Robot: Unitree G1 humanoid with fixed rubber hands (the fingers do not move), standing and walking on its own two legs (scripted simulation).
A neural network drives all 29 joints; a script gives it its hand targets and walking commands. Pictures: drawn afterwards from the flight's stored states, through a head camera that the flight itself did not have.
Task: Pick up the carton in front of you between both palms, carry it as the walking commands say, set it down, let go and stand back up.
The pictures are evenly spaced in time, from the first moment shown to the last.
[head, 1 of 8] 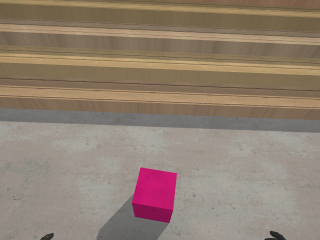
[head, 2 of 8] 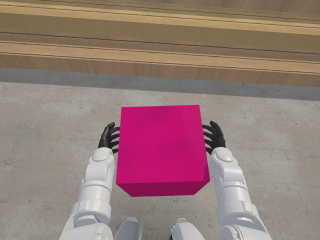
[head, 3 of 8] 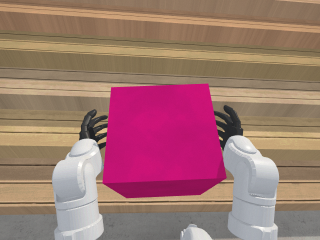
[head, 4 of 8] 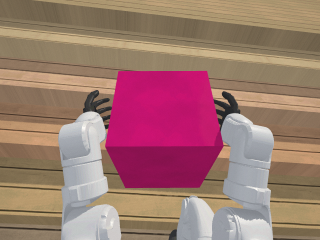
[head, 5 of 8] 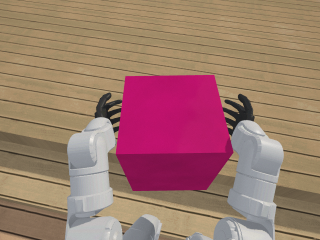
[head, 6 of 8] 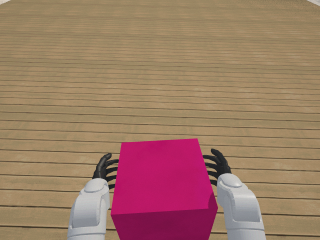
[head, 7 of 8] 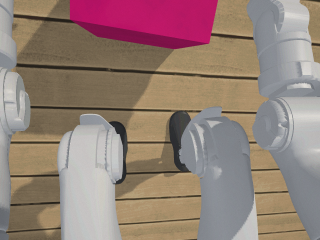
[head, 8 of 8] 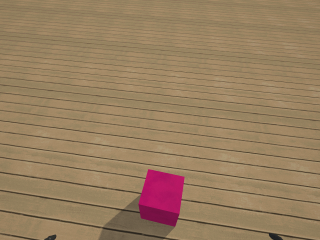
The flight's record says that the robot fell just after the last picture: no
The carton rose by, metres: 1.81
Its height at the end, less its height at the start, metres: +1.09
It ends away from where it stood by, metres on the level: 5.02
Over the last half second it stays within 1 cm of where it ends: yes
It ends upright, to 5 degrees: yes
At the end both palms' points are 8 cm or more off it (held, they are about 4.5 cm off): yes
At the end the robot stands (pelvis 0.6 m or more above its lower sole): yes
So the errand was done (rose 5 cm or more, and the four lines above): yes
